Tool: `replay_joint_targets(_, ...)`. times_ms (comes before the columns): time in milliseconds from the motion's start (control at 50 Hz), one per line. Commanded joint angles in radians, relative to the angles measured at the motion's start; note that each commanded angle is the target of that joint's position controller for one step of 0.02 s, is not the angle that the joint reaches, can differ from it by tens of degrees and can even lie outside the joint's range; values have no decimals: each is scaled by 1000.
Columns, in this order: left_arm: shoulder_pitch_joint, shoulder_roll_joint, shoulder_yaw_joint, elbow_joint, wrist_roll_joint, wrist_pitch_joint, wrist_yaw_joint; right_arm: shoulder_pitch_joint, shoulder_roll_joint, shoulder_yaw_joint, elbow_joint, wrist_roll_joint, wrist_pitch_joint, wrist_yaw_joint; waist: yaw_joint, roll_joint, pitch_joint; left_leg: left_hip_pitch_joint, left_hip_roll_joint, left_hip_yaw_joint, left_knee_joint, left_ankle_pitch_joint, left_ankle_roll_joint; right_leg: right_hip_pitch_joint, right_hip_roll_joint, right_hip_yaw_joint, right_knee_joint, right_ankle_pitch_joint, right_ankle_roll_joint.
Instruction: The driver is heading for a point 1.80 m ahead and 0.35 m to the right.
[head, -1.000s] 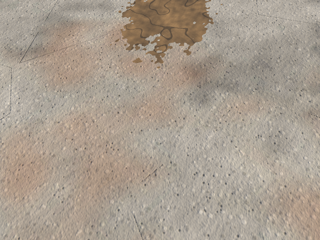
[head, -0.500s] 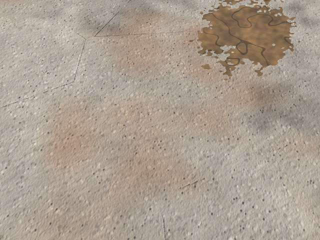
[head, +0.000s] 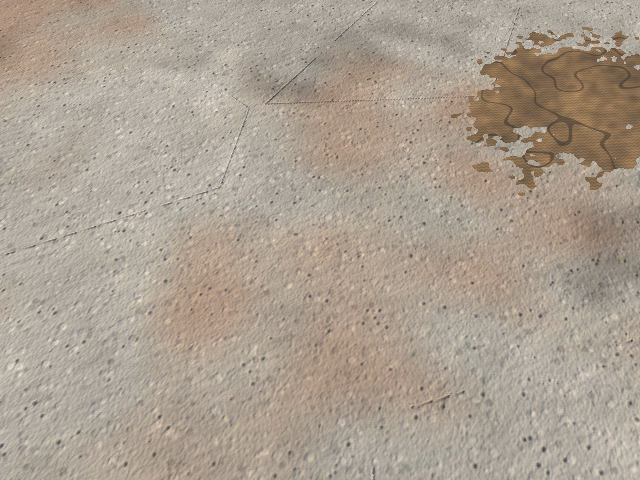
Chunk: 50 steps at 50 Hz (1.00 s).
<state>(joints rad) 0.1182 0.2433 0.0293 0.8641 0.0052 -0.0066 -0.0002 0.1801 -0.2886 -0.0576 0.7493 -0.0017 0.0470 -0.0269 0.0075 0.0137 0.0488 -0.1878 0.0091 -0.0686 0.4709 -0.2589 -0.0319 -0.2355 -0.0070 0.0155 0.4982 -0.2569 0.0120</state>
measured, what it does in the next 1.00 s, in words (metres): shifts its weight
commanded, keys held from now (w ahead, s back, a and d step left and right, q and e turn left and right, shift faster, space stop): no key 0.70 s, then w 0.30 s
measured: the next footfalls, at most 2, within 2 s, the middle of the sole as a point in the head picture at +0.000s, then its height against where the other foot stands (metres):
left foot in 1.38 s outside the picture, level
right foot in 1.90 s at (393, 376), level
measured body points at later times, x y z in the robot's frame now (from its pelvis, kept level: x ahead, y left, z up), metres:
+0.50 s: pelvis +0.00 +0.02 +0.00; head +0.00 +0.02 +0.45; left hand +0.06 +0.29 -0.14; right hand +0.08 -0.24 -0.13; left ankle -0.02 +0.14 -0.74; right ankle +0.01 -0.13 -0.74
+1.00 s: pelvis +0.05 -0.02 -0.01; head +0.05 -0.03 +0.44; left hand +0.05 +0.25 -0.14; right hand +0.08 -0.28 -0.16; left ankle -0.02 +0.13 -0.70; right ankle +0.01 -0.11 -0.74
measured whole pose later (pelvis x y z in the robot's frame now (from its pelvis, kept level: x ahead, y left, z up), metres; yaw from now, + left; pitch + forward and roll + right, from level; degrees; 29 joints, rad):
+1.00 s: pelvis +0.05 -0.02 -0.01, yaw -1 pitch +0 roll +0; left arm 0.32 0.23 0.04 1.10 -0.01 -0.10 -0.01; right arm 0.31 -0.26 -0.04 0.99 0.04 -0.04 -0.02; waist 0.02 0.03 -0.01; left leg -0.29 0.00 -0.06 0.87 -0.48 0.03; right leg -0.20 0.02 -0.03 0.56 -0.35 -0.05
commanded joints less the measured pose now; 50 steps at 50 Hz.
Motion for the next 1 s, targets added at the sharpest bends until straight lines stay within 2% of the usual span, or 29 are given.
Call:
replay_joint_targets(20, 4, 147, 25, -26, 12, -23, -5, -22, -116, -28, -58, -10, -14, 9, 13, 49, -118, 36, 66, -58, -51, 183, 80, 71, -35, 24, -70, 92, 1)
replay_joint_targets(40, -23, 146, 27, -23, 8, -20, -4, -18, -91, -19, -46, -19, -20, 13, 8, 35, -95, 7, 63, -60, -68, 132, 71, 70, -32, 18, -63, 89, 7)
replay_joint_targets(60, -31, 135, 25, -17, 5, -14, 2, -17, -99, -19, -37, -21, -27, 13, 8, 34, -75, -13, 54, -56, -75, 118, 60, 70, -35, 18, -57, 102, 3)
replay_joint_targets(100, -20, 133, 25, -2, 4, -2, 11, -4, -96, -15, -17, -18, -41, 10, 12, 52, -46, -33, 50, -53, -78, 128, 49, 62, -36, 22, -57, 121, -1)
replay_joint_targets(200, -7, 130, 26, 49, 3, 6, 21, 13, -86, -5, 22, -14, -54, 3, 12, 32, -22, -52, 42, -51, -87, 82, 46, 64, -32, 20, -64, 106, 9)
replay_joint_targets(440, 29, 133, 25, 153, -2, 5, 34, 36, -69, 9, 115, -8, -60, -2, 8, -3, -26, -30, 21, -24, -86, 100, 50, 61, -30, 18, -77, 124, 18)
replay_joint_targets(700, 76, 116, 16, 209, -4, 9, 44, 66, -58, 22, 202, -3, -59, -5, 7, -6, -16, -34, 4, 2, -84, 113, 44, 55, -24, 12, -77, 135, 13)
replay_joint_targets(720, 94, 105, 13, 220, -4, 10, 44, 83, -54, 23, 215, -2, -57, -7, 6, 0, -36, -27, -4, 7, -94, 9, 48, 61, -9, -5, -73, 45, 10)
replay_joint_targets(740, 98, 104, 14, 223, -10, 12, 46, 88, -67, 19, 220, 3, -53, -10, 3, 12, -22, -43, -11, 4, -102, -173, 62, 36, 16, -30, -43, -96, 2)
replay_joint_targets(780, 80, 105, 16, 206, -14, 4, 46, 93, -100, 8, 214, 12, -53, -13, -10, 54, 53, -105, 34, -75, -150, -482, 114, -75, 39, -48, 24, -319, -20)
replay_joint_targets(800, 63, 93, 13, 192, -15, -9, 42, 115, -117, 3, 216, 16, -60, -12, -21, 89, 84, -108, 86, -152, -189, -553, 146, -129, 38, -52, 72, -314, -27)
replay_joint_targets(840, 64, 55, 6, 179, -20, -43, 24, 151, -154, -13, 227, 26, -78, -8, -26, 183, 94, -85, 222, -343, -275, -600, 223, -176, 26, -66, 223, -187, -36)
replay_joint_targets(860, 72, 55, 6, 177, -25, -57, 15, 141, -149, -14, 223, 29, -84, -6, -16, 179, 106, -117, 250, -381, -287, -578, 242, -160, 4, -46, 242, -179, -55)
replay_joint_targets(880, 102, 48, 5, 183, -32, -69, 7, 101, -139, -11, 209, 31, -88, -3, 15, 170, 115, -152, 244, -358, -273, -540, 235, -110, -3, -46, 183, -189, -76)
replay_joint_targets(900, 169, 43, 6, 205, -37, -77, 2, 39, -123, -6, 188, 34, -89, 1, 61, 153, 116, -217, 198, -283, -230, -476, 201, 17, 3, -53, 52, -168, -94)
replay_joint_targets(920, 253, 64, 16, 241, -32, -81, 1, -10, -97, 1, 166, 33, -90, 3, 96, 95, 104, -282, 126, -183, -125, -356, 157, 151, 0, -17, -48, -102, -96)
replay_joint_targets(940, 367, 139, 36, 272, -24, -84, 3, -39, -34, 18, 143, 25, -101, 6, 123, -97, 54, -390, 10, -10, 164, -210, 88, 285, -142, 226, -169, -187, -137)
replay_joint_targets(960, 477, 271, 65, 288, -20, -91, -11, -54, -15, 20, 95, 28, -120, 0, 140, -339, 13, -546, -74, 75, 432, -285, 51, 375, -351, 639, -331, -294, -271)
replay_joint_targets(980, 421, 205, 42, 271, -2, -105, -15, -51, -62, 9, 98, 47, -135, 1, 101, -223, 42, -620, -25, -18, 619, -314, 63, 350, -396, 723, -346, -315, -304)
replay_joint_targets(1000, 359, 148, 29, 243, -7, -114, -14, -23, -63, 7, 112, 56, -146, 11, 67, -154, 82, -670, 18, -38, 691, -222, 85, 343, -364, 616, -330, -265, -277)
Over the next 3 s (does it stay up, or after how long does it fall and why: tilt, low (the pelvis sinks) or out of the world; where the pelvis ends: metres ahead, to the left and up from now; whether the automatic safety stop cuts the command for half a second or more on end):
stays up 0.69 -0.01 0.00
